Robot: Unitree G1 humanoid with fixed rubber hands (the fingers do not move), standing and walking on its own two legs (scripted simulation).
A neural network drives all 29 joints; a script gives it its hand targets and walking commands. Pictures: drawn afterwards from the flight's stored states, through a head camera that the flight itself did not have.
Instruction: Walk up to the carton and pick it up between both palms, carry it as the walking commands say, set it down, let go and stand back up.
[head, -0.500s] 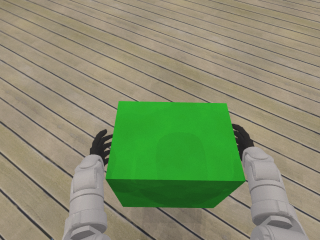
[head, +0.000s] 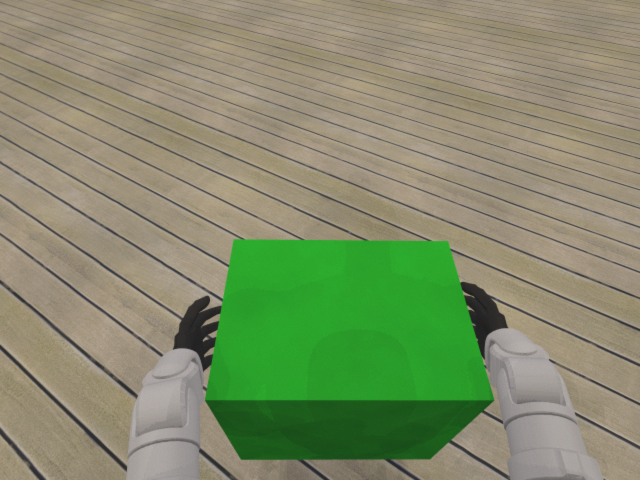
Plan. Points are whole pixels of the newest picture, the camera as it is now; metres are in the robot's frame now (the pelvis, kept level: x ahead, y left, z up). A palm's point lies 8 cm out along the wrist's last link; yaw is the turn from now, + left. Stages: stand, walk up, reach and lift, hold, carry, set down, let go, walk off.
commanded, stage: reach and lift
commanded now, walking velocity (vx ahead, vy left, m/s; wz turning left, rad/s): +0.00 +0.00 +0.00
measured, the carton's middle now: (338, 356) +0.32 +0.01 -0.06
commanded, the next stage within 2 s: hold in 1.30 s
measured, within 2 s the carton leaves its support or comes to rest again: neither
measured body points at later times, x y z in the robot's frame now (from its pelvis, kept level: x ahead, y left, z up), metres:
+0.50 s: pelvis +0.00 +0.00 +0.01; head -0.01 +0.00 +0.46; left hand +0.29 +0.20 +0.03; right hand +0.32 -0.19 +0.04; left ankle +0.01 +0.14 -0.74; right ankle +0.01 -0.15 -0.74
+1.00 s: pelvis +0.01 +0.00 +0.01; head +0.01 +0.00 +0.46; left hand +0.29 +0.19 +0.02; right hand +0.30 -0.20 +0.03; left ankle +0.01 +0.14 -0.74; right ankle +0.01 -0.14 -0.74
